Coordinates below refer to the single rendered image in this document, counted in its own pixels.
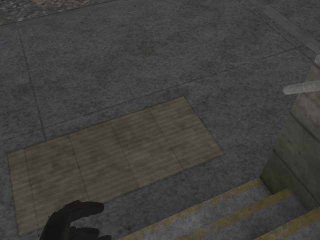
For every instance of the robot left hand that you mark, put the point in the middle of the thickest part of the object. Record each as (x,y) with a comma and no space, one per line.
(58,224)

